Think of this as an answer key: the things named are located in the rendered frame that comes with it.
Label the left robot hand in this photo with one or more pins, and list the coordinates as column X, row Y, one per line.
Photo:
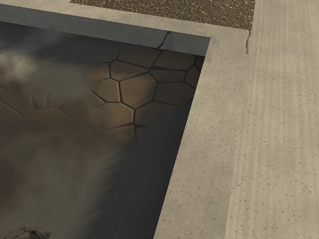
column 29, row 233

